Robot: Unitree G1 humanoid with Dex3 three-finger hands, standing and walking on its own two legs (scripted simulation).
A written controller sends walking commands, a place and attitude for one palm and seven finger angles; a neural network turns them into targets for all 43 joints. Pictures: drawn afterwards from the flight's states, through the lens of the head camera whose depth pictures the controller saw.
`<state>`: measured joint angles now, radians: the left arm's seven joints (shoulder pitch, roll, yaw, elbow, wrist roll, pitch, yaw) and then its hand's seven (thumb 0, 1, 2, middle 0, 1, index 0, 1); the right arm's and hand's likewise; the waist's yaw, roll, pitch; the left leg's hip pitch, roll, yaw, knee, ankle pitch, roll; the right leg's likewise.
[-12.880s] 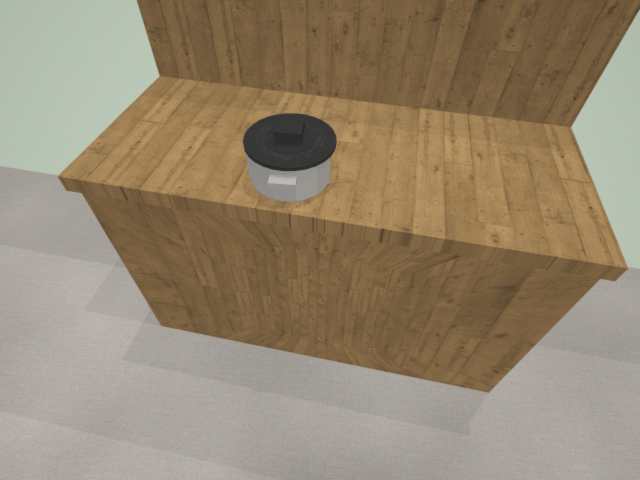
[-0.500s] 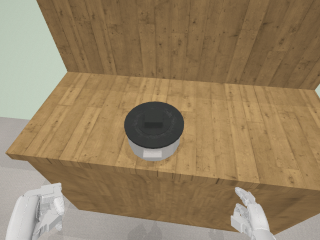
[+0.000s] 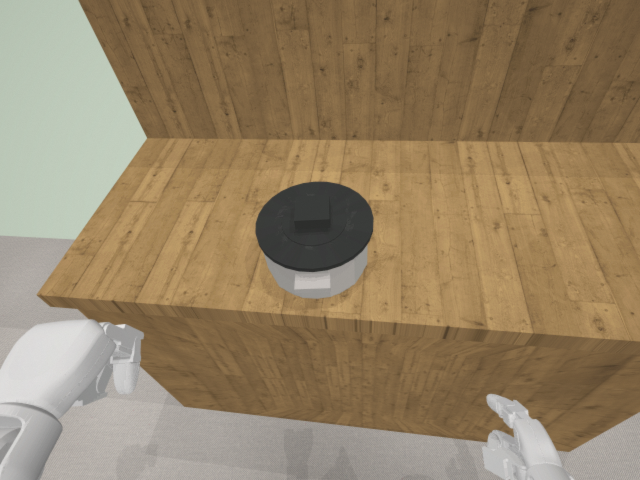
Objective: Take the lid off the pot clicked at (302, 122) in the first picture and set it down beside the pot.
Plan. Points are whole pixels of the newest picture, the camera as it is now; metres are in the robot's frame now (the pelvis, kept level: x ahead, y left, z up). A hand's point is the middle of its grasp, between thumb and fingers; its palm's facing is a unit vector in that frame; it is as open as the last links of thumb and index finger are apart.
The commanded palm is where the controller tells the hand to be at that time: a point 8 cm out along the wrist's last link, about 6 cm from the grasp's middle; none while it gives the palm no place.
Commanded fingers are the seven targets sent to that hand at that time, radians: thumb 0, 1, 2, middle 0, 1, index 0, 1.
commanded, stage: reach forward and open the fingers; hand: left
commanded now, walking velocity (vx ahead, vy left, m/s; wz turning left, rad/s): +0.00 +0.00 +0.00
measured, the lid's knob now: (312, 211) +0.48 +0.07 +0.06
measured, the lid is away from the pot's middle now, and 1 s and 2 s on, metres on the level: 0.00 0.00 0.00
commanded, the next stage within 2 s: move the open hand above the knob in 0.82 s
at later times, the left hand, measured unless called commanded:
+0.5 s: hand (112, 356) +0.21 +0.25 +0.10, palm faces -0.23 -0.06 -0.97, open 7.6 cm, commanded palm +0.21 +0.26 +0.17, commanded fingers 0.00 -0.28 1.33 -0.81 -0.08 -0.81 -0.08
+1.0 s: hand (114, 305) +0.26 +0.27 +0.12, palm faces -0.21 -0.12 -0.97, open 10.2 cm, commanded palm +0.25 +0.25 +0.19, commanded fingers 0.00 -0.29 1.37 -0.81 -0.08 -0.81 -0.08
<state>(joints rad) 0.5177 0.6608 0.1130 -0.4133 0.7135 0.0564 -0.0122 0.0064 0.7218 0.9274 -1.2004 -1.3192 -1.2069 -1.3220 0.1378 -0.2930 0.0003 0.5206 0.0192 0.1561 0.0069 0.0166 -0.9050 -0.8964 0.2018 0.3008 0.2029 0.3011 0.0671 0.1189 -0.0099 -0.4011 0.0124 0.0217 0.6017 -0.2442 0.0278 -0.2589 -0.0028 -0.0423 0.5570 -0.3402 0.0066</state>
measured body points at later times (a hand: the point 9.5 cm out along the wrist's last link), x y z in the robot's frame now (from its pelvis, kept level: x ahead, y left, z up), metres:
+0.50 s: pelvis -0.03 +0.01 +0.01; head -0.01 -0.02 +0.46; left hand +0.22 +0.25 +0.15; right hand +0.18 -0.21 -0.09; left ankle +0.04 +0.10 -0.73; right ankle -0.03 -0.12 -0.73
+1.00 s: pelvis -0.03 +0.02 +0.01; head -0.02 -0.01 +0.46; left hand +0.27 +0.27 +0.17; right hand +0.19 -0.19 -0.09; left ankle +0.04 +0.10 -0.73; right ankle -0.03 -0.12 -0.73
